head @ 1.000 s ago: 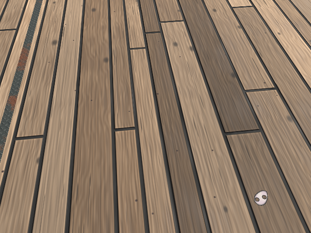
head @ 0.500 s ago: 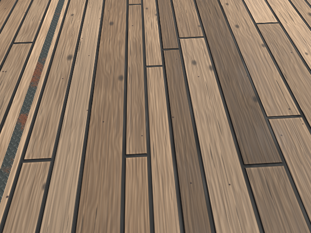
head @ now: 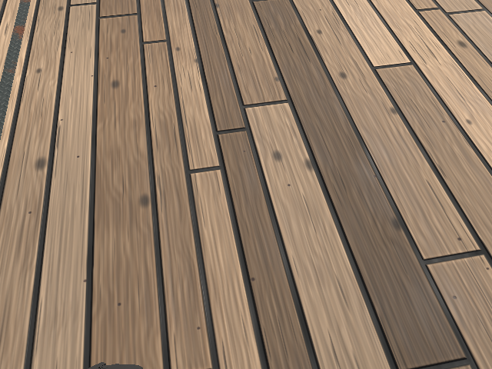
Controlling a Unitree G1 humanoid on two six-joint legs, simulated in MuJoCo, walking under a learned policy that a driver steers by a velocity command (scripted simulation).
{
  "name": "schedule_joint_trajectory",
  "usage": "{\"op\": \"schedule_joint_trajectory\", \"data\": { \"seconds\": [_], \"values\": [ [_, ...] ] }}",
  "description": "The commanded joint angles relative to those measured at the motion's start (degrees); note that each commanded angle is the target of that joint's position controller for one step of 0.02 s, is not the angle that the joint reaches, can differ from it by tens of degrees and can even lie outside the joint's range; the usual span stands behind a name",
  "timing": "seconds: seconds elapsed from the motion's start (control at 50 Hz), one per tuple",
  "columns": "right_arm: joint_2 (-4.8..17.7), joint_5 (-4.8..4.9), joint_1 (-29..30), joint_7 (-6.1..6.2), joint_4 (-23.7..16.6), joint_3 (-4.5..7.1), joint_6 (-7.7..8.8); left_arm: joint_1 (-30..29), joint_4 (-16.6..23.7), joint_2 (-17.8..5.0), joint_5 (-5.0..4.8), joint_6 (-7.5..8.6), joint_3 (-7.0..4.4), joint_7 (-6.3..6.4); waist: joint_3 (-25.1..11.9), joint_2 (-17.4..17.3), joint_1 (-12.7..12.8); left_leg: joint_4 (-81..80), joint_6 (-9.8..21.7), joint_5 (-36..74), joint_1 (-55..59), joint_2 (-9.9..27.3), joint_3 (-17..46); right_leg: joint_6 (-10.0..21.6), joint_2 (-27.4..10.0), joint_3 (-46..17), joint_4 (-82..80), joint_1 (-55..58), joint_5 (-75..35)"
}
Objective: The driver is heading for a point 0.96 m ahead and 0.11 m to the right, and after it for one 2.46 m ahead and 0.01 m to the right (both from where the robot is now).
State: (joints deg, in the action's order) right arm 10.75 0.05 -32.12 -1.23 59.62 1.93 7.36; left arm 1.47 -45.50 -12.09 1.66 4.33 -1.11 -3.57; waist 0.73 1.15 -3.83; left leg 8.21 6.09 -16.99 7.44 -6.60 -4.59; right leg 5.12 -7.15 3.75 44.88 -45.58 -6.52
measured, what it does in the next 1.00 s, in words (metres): walks ahead, turning right: right foot, then left foot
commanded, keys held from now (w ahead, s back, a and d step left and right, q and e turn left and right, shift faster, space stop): w+shift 0.52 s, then w+e+shift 0.14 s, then e+shift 0.28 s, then q+shift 0.06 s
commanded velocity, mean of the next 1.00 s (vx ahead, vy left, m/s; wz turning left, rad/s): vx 0.83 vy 0.00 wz -0.26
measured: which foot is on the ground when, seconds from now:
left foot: down 0.00-0.16, up 0.18-0.58, down 0.60-0.98, up 1.00-1.00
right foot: up 0.00-0.12, down 0.14-0.60, up 0.62-0.98, down 1.00-1.00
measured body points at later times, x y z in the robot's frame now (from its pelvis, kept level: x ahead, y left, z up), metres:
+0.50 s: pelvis +0.48 -0.01 -0.01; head +0.51 -0.01 +0.44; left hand +0.37 +0.23 -0.14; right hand +0.73 -0.21 -0.08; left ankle +0.73 +0.13 -0.68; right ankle +0.31 -0.08 -0.73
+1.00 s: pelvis +0.91 +0.00 -0.02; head +0.94 -0.01 +0.43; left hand +1.15 +0.21 -0.11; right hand +0.89 -0.28 -0.15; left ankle +0.78 +0.09 -0.72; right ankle +1.07 -0.09 -0.72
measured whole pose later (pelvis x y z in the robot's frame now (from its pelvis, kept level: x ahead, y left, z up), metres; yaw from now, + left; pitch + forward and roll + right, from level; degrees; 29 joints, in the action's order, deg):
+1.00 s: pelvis +0.91 +0.00 -0.02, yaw -15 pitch -1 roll +2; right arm 14.9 2.0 -15.9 3.9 50.4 2.6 4.6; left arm 6.5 -43.1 -15.9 -0.5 3.0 -3.8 -3.3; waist 4.9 1.6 -1.8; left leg 35.6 1.3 -26.3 -0.4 0.2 -17.4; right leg 5.9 1.5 6.6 33.0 -31.1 -6.4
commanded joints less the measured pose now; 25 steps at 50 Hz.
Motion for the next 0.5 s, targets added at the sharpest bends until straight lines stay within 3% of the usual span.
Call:
{"op": "schedule_joint_trajectory", "data": {
  "seconds": [0.02, 0.08, 0.1, 0.12, 0.14, 0.16, 0.18, 0.2, 0.22, 0.24, 0.26, 0.28, 0.32, 0.34, 0.38, 0.4, 0.44, 0.48, 0.5],
  "values": [
    [7.92, 0.3, 0.27, 0.75, -3.04, 0.59, 1.5, -7.39, 4.56, -1.65, -0.8, 0.53, 0.59, -0.08, 9.21, -2.65, 1.69, -9.07, 2.25, 40.43, -11.03, 14.33, 3.82, 1.5, 4.19, 4.49, -10.14, 12.44, -5.42],
    [11.73, -1.05, 0.11, 1.94, -2.49, 1.01, 0.41, -3.67, 4.03, -5.24, -0.58, 0.63, -0.49, 1.1, 2.54, -6.87, 4.85, 3.4, 0.76, 71.96, 2.63, 16.63, 2.26, 3.43, 10.52, 6.18, -13.32, 18.33, 4.23],
    [13.18, -1.93, 0.74, 2.57, -2.23, 1.39, -0.43, 3.57, 2.36, -7.27, -0.65, 0.65, -1.31, 1.74, -1.71, -8.41, 8.75, 13.3, 0.6, 77.4, 4.02, 17.73, 2.34, 4.39, 11.84, 4.84, -13.58, 25.17, 8.2],
    [14.32, -2.63, 2.54, 3.03, -2.45, 1.81, -1.36, 14.68, -1.07, -9.39, -0.72, 0.56, -2.41, 2.62, -7.42, -9.08, 13.71, 26.92, 0.91, 76.69, 2.63, 18.11, 1.91, 5.42, 12.3, 3.82, -14.49, 35.51, 11.93],
    [13.79, -2.72, 5.17, 3.04, -3.19, 1.9, -1.73, 25.54, -4.17, -11.83, 0.14, 0.34, -3.68, 3.65, -11.91, -7.97, 18.77, 43.6, 1.3, 65.06, -6.78, 16.23, 1.17, 6.93, 8.31, 0.32, -14.71, 49.15, 16.64],
    [5.98, -1.75, 3.53, 1.89, -5.48, 0.38, -1.23, 30.78, -5.0, -16.5, 1.79, 0.15, -5.07, 4.46, -17.31, 3.69, 16.04, 66.77, 1.28, 24.15, -26.28, 9.0, 1.33, 10.11, -6.78, -19.08, -13.25, 64.29, 32.93],
    [3.85, 1.66, -1.72, 0.75, -6.77, -0.02, 0.0, 28.06, -5.2, -15.95, 1.68, 0.14, -5.42, 3.18, -22.81, 14.91, 10.28, 80.9, 0.66, -8.71, -44.5, 0.94, 9.12, 16.46, -15.72, -51.46, -26.12, 72.96, 42.36],
    [7.98, 1.05, 6.55, 1.47, -8.45, 0.56, 0.17, 22.05, -5.12, -11.71, 0.71, 0.47, -4.99, 2.43, -12.72, 5.66, 9.72, 79.17, 2.44, -1.89, -50.53, 6.43, 10.51, 13.62, -12.05, -44.68, -29.89, 65.71, 42.08],
    [8.18, 0.62, 11.76, 1.31, -9.8, 0.58, 0.33, 19.33, -5.54, -7.94, 0.28, 1.09, -4.14, 2.12, -6.19, -0.33, 8.76, 75.55, 2.51, 2.39, -49.98, 8.46, 9.78, 12.35, -10.58, -35.78, -31.25, 56.08, 35.13],
    [6.75, -0.11, 13.34, 0.98, -10.09, 0.27, 0.02, 17.64, -6.18, -5.43, 0.75, 1.54, -3.54, 2.03, -2.35, -4.52, 6.3, 71.88, 2.35, 3.38, -47.43, 10.43, 9.96, 10.63, -8.35, -30.0, -32.83, 48.08, 30.07],
    [5.35, -1.4, 13.41, 0.39, -10.61, -0.01, -0.84, 17.55, -7.04, -3.79, 0.64, 1.94, -2.82, 2.32, -0.22, -4.55, 3.84, 69.54, 1.77, 3.53, -44.87, 11.67, 10.3, 8.83, -5.69, -25.24, -33.96, 41.73, 27.57],
    [3.64, -2.24, 12.26, -0.45, -10.77, -0.49, -1.81, 18.03, -8.12, -3.19, 0.23, 2.35, -2.39, 2.65, 0.79, -2.13, 1.89, 67.13, 0.74, 3.35, -43.14, 12.81, 10.03, 8.15, -4.5, -22.39, -35.71, 37.45, 27.79],
    [3.0, -2.89, 16.23, -1.35, -12.73, -0.87, -2.88, 19.97, -9.51, -4.16, -1.04, 3.38, -2.35, 2.73, 4.75, -0.74, 1.12, 63.32, -1.09, 4.33, -46.58, 14.87, 8.22, 7.77, -2.83, -17.92, -38.95, 33.74, 24.54],
    [3.65, -2.97, 19.96, -1.59, -14.23, -1.01, -3.07, 20.54, -9.52, -5.02, -1.2, 3.71, -2.41, 2.58, 6.25, -1.06, 1.52, 60.18, -1.71, 7.1, -48.52, 15.3, 6.44, 7.5, -1.45, -15.14, -40.67, 32.59, 21.42],
    [4.55, -2.82, 28.03, -1.88, -17.59, -1.42, -2.85, 22.5, -9.63, -5.8, -1.34, 4.18, -2.35, 2.14, 8.93, -1.01, 3.05, 49.08, -2.43, 14.8, -48.95, 15.32, 3.11, 7.06, 1.15, -9.7, -42.61, 30.93, 10.01],
    [4.5, -2.58, 30.86, -2.09, -18.35, -1.7, -2.59, 23.54, -9.79, -4.98, -1.77, 4.4, -2.06, 1.94, 9.42, -1.92, 3.8, 42.91, -2.35, 19.44, -46.02, 14.13, 0.9, 5.72, 3.42, -6.39, -42.48, 30.06, 2.6],
    [3.57, -1.64, 35.17, -2.73, -19.89, -2.53, -2.1, 25.91, -10.24, -7.16, -2.46, 5.04, -2.3, 2.22, 9.09, -0.43, 5.32, 31.99, -1.32, 28.05, -37.36, 12.06, -1.81, 4.54, 2.17, -5.53, -46.12, 29.51, -5.39],
    [4.91, -0.92, 36.34, -2.37, -19.8, -2.36, -2.44, 27.83, -10.9, -8.63, -2.44, 4.95, -2.22, 2.43, 7.04, 0.01, 6.1, 27.69, -0.07, 30.01, -37.08, 9.47, -3.17, 3.45, 1.43, -3.49, -45.96, 39.98, -17.71],
    [5.62, -1.21, 37.16, -2.08, -20.64, -2.34, -2.11, 28.67, -11.09, -9.98, -2.18, 4.87, -2.26, 2.73, 7.57, 1.82, 5.77, 24.44, 0.77, 28.8, -37.02, 8.9, -3.26, 3.18, -0.32, -3.06, -43.05, 43.99, -26.96]
  ]
}}
Keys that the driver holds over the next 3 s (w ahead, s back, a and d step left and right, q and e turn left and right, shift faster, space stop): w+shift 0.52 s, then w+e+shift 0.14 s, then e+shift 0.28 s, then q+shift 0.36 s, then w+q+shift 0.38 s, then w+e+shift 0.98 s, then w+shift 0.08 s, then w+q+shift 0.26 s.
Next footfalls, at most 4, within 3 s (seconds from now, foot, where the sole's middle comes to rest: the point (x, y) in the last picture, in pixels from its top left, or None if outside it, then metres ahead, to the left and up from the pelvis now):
0.14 right None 0.36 -0.08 -0.77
0.60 left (209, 265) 0.81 0.09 -0.77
1.00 right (262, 188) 1.11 -0.10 -0.77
1.58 left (188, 201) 1.07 0.16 -0.77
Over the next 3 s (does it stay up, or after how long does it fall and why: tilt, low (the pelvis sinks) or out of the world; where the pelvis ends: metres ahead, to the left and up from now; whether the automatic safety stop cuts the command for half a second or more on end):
stays up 2.25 -0.02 -0.01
